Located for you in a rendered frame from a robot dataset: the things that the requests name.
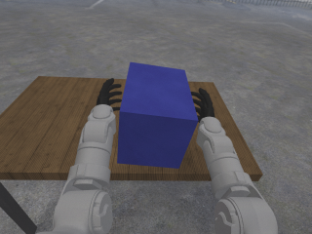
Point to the left robot hand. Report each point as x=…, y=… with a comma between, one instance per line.
x=105, y=95

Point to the carton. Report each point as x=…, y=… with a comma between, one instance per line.
x=157, y=117

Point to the left robot upper arm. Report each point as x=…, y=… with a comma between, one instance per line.
x=83, y=212

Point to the right robot upper arm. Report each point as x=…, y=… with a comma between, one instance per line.
x=244, y=215

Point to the right robot hand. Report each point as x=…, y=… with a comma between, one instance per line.
x=206, y=106

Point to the robot left forearm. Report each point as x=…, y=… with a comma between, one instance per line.
x=91, y=167

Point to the robot right forearm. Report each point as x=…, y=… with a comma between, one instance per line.
x=227, y=175

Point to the table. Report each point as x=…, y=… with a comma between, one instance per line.
x=40, y=133

